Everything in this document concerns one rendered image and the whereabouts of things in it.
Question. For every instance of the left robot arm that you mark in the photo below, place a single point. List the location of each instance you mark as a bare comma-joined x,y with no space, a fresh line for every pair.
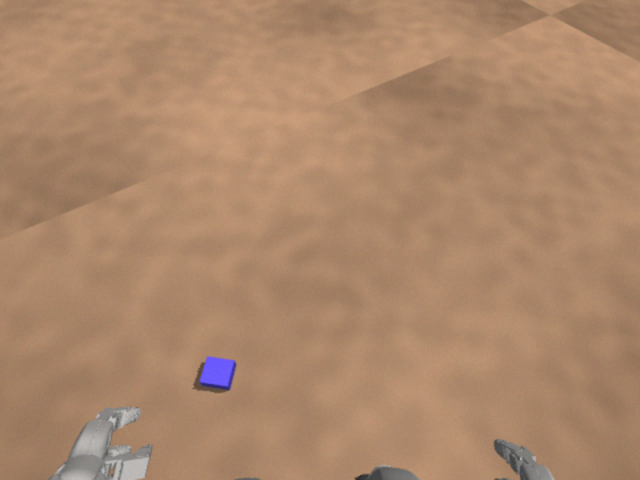
81,467

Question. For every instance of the small box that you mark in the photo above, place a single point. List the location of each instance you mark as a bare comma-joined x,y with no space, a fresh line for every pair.
218,373

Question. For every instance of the left robot hand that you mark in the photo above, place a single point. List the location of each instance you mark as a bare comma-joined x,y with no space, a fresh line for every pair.
95,439

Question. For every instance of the right robot hand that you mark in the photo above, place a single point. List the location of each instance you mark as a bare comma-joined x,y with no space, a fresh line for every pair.
522,461

